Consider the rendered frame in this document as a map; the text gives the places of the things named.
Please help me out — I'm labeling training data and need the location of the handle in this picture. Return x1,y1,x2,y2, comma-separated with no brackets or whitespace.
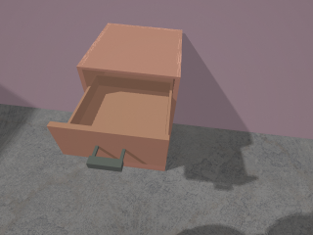
86,145,126,172

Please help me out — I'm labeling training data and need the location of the drawer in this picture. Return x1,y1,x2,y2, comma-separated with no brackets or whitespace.
47,73,173,166

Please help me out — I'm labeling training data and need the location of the cabinet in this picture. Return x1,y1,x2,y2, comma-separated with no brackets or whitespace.
76,23,183,171

